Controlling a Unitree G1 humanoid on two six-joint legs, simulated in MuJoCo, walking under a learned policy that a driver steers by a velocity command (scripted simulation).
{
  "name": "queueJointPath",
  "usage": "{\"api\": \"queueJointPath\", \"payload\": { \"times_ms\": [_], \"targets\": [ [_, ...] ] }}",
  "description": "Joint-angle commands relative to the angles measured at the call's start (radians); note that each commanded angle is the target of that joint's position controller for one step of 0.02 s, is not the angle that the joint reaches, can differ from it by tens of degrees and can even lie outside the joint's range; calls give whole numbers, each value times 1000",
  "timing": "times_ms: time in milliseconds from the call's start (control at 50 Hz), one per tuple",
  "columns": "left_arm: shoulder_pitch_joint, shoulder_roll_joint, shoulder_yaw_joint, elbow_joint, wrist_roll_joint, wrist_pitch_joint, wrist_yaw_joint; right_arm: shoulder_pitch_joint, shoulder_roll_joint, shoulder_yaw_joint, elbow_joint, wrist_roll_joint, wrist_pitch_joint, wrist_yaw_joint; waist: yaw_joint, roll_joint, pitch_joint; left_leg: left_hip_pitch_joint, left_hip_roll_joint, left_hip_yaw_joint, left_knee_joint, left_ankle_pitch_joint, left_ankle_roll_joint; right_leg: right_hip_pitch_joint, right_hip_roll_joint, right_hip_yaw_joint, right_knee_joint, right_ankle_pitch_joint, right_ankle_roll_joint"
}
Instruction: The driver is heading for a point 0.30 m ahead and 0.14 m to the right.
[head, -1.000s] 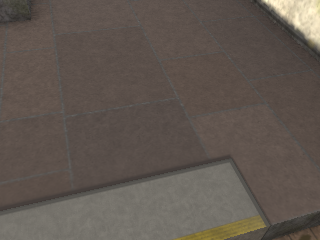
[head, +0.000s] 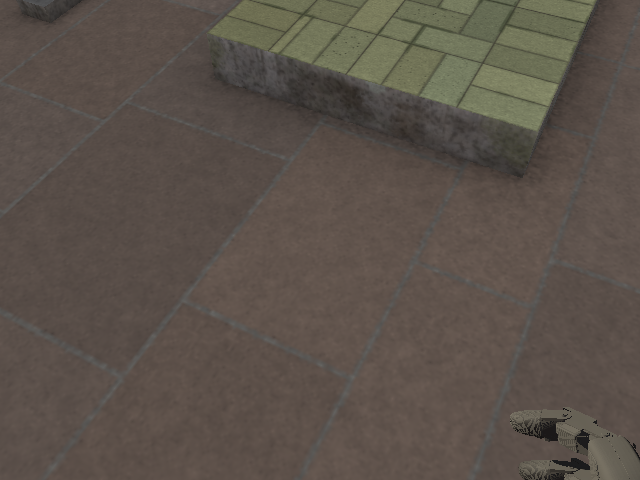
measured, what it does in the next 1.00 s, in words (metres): walks ahead: right foot, then left foot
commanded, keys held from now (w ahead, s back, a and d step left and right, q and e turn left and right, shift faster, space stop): w+e+shift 0.12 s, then shift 0.88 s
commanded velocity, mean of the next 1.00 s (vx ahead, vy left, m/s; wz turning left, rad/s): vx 0.35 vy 0.00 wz -0.13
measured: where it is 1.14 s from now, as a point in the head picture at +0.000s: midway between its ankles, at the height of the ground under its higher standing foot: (365, 421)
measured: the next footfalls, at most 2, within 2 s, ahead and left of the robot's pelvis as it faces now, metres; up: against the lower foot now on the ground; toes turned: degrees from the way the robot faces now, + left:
right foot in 0.34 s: +0.56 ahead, -0.11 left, +0.00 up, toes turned -7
left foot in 0.76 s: +0.67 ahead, +0.10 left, +0.00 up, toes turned -11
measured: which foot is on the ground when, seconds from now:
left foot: down 0.00-0.36, up 0.38-0.74, down 0.76-1.00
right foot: up 0.00-0.32, down 0.34-1.00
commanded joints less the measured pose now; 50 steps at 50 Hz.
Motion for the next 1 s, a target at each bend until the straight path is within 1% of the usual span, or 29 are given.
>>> {"api": "queueJointPath", "payload": {
  "times_ms": [20, 40, 60, 100, 140, 180, 220, 240, 260, 300, 340, 360, 380, 400, 420, 440, 460, 500, 560, 620, 700, 740, 760, 780, 800, 820, 860, 900, 1000],
  "targets": [
    [-118, 113, 19, -190, -38, -25, 5, 379, -204, -97, 59, -6, -6, -32, -178, -7, -345, 952, 448, -737, -216, -41, 134, -828, 22, 196, 708, 29, -57],
    [-190, 114, 18, -188, -32, -28, -1, 339, -158, -84, 86, 0, -21, -32, -152, -52, -179, 779, 414, -613, -264, -48, 112, -834, -3, 186, 646, 92, -55],
    [-206, 101, 13, -175, -28, -24, -9, 308, -123, -77, 101, -8, -35, -32, -114, -95, -82, 633, 378, -509, -304, 50, 69, -804, -35, 190, 584, 122, -49],
    [-176, 66, 6, -161, 0, 11, -38, 333, -56, -51, 145, 4, -51, -38, -59, -31, -25, 482, 309, -333, -339, 203, -15, -735, -68, 187, 522, 153, -40],
    [-202, 41, 2, -174, 19, 40, -57, 372, -56, -44, 182, 35, -65, -34, -34, 17, 37, 412, 285, -228, -370, 428, -63, -759, -73, 163, 487, 142, -24],
    [-345, 22, -14, -238, 30, 33, -62, 384, -70, -37, 202, 44, -77, -32, -39, 38, 119, 339, 230, -88, -409, 752, -73, -774, -28, 85, 338, 182, -8],
    [-420, -6, -38, -255, 24, 9, -72, 365, -70, -29, 210, 43, -79, -35, -43, 33, 144, 243, 131, 33, -417, 801, -102, -616, 34, -23, 15, 336, -3],
    [-437, -10, -48, -250, 17, -1, -77, 392, -94, -31, 223, 47, -82, -42, -54, 33, 138, 231, 134, 36, -401, 814, -93, -520, 75, -75, -118, 436, 1],
    [-477, 8, -34, -275, -45, -34, -75, 390, -159, -44, 204, 74, -70, -75, -59, 43, 50, 259, 179, -23, -322, 920, -109, -432, 114, -48, -125, 478, 10],
    [-383, 90, -12, -260, -34, -42, -82, 384, -254, -63, 202, 74, -52, -104, 9, 104, -56, 388, 228, -46, -210, 1043, -130, -319, 165, -18, -208, 521, -6],
    [-153, 176, 24, -187, -16, -30, -66, 304, -258, -67, 188, 61, -29, -103, 151, 100, -128, 398, 187, -17, 148, 946, -189, -85, 132, 56, -363, 735, -57],
    [-59, 207, 19, -142, 4, -15, -48, 297, -180, -48, 165, 47, -21, -94, 152, -97, -175, 254, 54, 5, 605, 54, -222, 97, -34, 213, -343, 1118, -109],
    [-87, 230, 2, -170, 69, -38, -50, 599, -17, 3, 191, 65, -19, -68, 8, -293, -439, -68, -30, -259, 1007, -559, -256, 474, -353, 630, -127, 1556, -368],
    [-130, 188, 12, -204, 54, -32, -54, 560, -139, -15, 208, 85, -30, -50, 83, -104, -553, -61, -18, -405, 1011, -476, -223, 422, -343, 662, -230, 1466, -398],
    [-255, 197, 13, -234, 20, -29, -52, 456, -188, -31, 158, 101, -29, -48, 27, -64, -388, -101, 32, -363, 925, -429, -206, 269, -307, 571, -287, 1259, -363],
    [-350, 163, 2, -240, -11, -25, -50, 376, -181, -31, 140, 77, -25, -54, -29, 61, -235, -101, 89, -276, 825, -386, -200, 58, -250, 487, -350, 1114, -309],
    [-394, 122, -14, -243, -21, -26, -46, 353, -171, -37, 143, 68, -12, -62, -66, 91, -141, -95, 109, -247, 774, -357, -212, -101, -222, 440, -405, 1058, -302],
    [-408, 115, -19, -231, 0, -26, -52, 361, -140, -37, 135, 57, 20, -67, -105, 34, -91, 23, 143, -223, 666, -311, -230, -311, -172, 361, -470, 1050, -281],
    [-442, 136, -11, -212, 9, -18, -44, 339, -83, -22, 121, 58, 32, -82, -131, -41, -125, 95, 155, -187, 403, -199, -247, -394, -104, 219, -479, 1109, -240],
    [-423, 148, -3, -190, -2, 9, -28, 262, -90, -22, 121, 56, 37, -87, -97, -78, -189, 154, 137, -168, 221, 10, -248, -349, -67, 152, -456, 1019, -192],
    [-427, 128, -10, -160, -3, 24, -28, 158, -119, -34, 104, 56, 46, -85, -73, -112, -136, 189, 137, -179, 62, 63, -224, -355, -91, 195, -445, 677, -168],
    [-432, 111, -17, -148, -11, 23, -28, 155, -126, -42, 108, 42, 39, -80, -92, -106, -106, 268, 124, -166, -107, 151, -181, -382, -68, 212, -391, 479, -123],
    [-390, 95, -22, -135, -5, 16, -28, 150, -154, -48, 103, 29, 33, -80, -79, -68, -99, 321, 169, -219, -147, 312, -150, -405, -33, 212, -352, 366, -78],
    [-297, 85, -22, -121, 10, 7, -31, 134, -209, -59, 94, 23, 34, -85, -14, 50, -120, 400, 260, -296, -106, 550, -93, -460, 42, 175, -301, 183, -34],
    [-238, 62, -28, -101, 8, 7, -27, 129, -172, -54, 101, 28, 42, -84, 3, 151, -171, 419, 303, -334, -106, 480, -19, -458, 76, 130, -281, 34, 3],
    [-277, 73, -30, -100, 8, 17, -23, 116, -117, -44, 103, 37, 47, -77, -15, 142, -165, 357, 287, -341, -125, 302, -16, -402, 63, 119, -297, 38, 23],
    [-362, 103, -19, -103, 6, 51, -13, 93, -106, -43, 103, 45, 50, -66, -43, 69, -91, 282, 205, -282, -122, 125, -75, -388, 63, 123, -321, 93, 25],
    [-366, 108, -18, -100, 7, 66, -9, 107, -128, -51, 118, 44, 44, -66, -47, 59, -69, 272, 182, -259, -111, 131, -95, -376, 52, 137, -330, 129, 16],
    [-365, 104, -14, -67, -3, 60, -4, 132, -113, -53, 156, 51, 41, -73, -62, 33, -100, 342, 169, -241, -61, 318, -82, -346, 41, 144, -312, 244, 22]
  ]
}}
